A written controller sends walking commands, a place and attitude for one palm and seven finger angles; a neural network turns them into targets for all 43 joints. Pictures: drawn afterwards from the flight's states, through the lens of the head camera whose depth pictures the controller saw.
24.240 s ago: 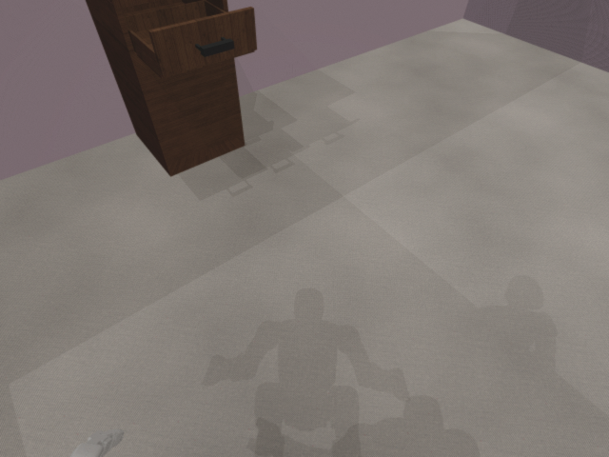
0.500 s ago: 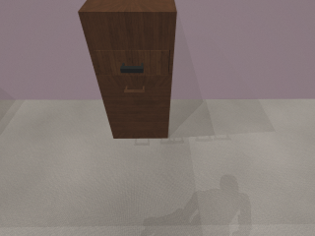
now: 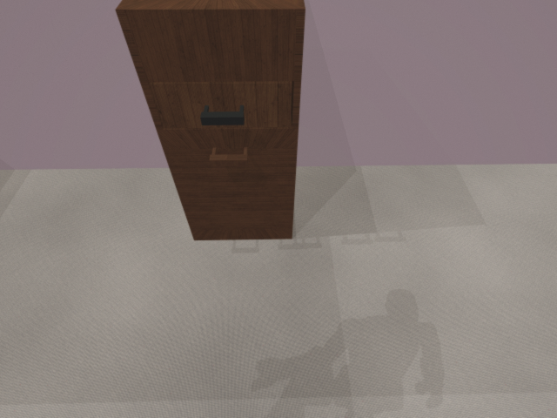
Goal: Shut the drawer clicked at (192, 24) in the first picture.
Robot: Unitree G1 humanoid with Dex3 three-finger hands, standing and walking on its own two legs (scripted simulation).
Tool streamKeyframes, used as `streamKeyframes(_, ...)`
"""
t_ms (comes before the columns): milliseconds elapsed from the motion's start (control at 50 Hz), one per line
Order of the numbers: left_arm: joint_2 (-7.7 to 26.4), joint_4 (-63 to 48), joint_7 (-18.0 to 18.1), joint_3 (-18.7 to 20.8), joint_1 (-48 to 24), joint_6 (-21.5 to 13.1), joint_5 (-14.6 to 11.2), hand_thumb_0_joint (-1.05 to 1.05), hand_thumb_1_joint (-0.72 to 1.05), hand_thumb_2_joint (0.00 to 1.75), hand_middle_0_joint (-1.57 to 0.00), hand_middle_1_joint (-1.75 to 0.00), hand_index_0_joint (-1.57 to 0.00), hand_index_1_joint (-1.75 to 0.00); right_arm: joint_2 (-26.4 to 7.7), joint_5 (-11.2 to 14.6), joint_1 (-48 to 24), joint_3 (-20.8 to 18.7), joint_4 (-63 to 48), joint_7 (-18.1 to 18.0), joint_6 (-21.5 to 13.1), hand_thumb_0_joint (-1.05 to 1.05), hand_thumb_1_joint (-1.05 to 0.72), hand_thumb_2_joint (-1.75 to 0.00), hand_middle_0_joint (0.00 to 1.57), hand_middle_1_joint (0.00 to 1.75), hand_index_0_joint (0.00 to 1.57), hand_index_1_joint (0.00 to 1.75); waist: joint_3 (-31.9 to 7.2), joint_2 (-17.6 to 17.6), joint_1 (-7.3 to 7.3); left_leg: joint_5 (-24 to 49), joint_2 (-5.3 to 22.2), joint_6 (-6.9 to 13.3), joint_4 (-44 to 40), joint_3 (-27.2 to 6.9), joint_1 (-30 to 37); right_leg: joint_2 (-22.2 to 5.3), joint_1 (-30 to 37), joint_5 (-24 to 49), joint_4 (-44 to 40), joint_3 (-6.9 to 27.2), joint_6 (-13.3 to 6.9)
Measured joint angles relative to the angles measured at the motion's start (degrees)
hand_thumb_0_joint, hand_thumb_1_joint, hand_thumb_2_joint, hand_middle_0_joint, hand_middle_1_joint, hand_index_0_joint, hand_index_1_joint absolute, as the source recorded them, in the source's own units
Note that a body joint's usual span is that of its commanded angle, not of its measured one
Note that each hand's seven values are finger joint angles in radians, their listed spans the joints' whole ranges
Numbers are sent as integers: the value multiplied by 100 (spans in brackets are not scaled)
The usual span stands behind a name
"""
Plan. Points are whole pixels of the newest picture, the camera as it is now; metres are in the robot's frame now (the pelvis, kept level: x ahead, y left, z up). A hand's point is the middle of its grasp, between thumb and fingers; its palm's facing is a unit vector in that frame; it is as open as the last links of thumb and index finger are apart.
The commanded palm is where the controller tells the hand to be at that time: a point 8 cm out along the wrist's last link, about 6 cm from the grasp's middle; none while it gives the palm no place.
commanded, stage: look to check the result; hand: left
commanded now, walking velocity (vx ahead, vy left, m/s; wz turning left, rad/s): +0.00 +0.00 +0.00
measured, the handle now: (223, 113) +0.88 +0.21 -0.09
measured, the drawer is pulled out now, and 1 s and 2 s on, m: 0.00 0.00 0.00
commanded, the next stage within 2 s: stand and wait in 0.38 s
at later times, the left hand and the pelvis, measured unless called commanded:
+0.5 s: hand out of the picture +0.10 +0.22 -0.16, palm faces +0.00 -0.95 -0.32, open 7.4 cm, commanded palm none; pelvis +0.03 -0.02 +0.00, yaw +0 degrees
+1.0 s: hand out of the picture +0.10 +0.21 -0.16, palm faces -0.02 -0.95 -0.31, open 7.4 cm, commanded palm none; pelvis +0.03 -0.02 +0.00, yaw -1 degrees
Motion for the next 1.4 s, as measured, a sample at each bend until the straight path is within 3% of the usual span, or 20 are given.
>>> streamKeyframes(620, 22, -41, 34, -3, -33, -34, -14, 1, 90, 90, -20, -30, -21, -30, -69, 2, -146, 45, -2, -30, 21, 1, -91, -89, 20, 30, 20, 30, -64, -4, 5, -159, 148, -155, -237, 19, 393, 157, 389, -122, -282, 23, -122)
streamKeyframes(1400, 29, 27, 18, -15, 92, -28, -20, 1, 90, 90, -20, -30, -21, -30, -15, 11, -6, 54, 70, -30, 3, 1, -91, -89, 20, 30, 20, 30, -62, -23, 10, -99, 148, -137, -288, 62, 425, 157, 409, -41, -343, 66, -108)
